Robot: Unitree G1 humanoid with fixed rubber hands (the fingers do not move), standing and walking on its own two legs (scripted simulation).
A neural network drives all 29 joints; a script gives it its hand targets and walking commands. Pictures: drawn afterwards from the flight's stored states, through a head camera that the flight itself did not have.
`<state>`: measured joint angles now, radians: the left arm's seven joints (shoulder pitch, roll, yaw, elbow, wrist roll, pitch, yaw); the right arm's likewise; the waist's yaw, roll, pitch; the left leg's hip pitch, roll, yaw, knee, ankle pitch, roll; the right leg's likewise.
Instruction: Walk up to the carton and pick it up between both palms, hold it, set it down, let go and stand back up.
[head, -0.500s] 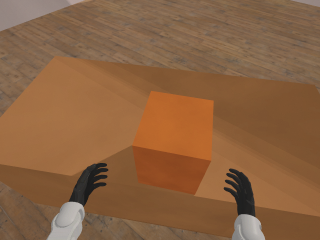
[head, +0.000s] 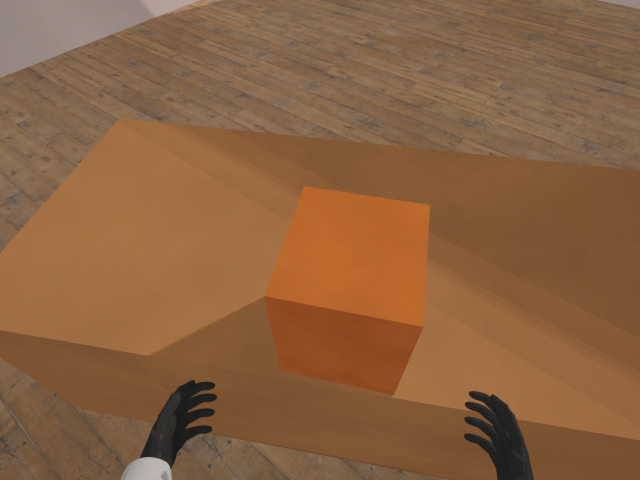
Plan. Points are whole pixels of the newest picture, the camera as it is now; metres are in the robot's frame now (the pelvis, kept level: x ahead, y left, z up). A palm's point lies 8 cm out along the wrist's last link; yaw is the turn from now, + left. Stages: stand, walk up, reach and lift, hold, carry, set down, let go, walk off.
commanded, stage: set down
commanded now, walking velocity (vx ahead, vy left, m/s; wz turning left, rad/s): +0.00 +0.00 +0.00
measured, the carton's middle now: (349, 293) +0.40 -0.02 -0.08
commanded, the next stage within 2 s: let go in 1.20 s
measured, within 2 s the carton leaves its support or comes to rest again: neither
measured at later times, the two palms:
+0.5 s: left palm (161, 441) +0.17 +0.23 -0.06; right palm (505, 451) +0.16 -0.20 -0.06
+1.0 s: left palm (166, 448) +0.16 +0.22 -0.07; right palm (517, 461) +0.15 -0.22 -0.07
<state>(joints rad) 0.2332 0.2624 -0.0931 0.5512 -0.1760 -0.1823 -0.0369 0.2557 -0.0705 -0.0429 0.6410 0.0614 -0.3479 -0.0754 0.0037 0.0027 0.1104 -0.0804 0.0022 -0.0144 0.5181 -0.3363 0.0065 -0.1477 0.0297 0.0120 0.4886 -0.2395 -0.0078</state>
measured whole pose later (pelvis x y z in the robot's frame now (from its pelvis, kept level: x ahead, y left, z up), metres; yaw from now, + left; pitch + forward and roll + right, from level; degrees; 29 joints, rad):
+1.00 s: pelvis +0.01 +0.00 +0.01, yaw -1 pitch -7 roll -1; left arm 0.22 0.20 -0.03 0.56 -0.04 0.02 0.00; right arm 0.21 -0.13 -0.04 0.73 0.01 -0.24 -0.01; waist 0.03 0.00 0.08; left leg 0.01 0.02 0.02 0.40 -0.30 0.00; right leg -0.07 0.04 0.03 0.38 -0.19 -0.01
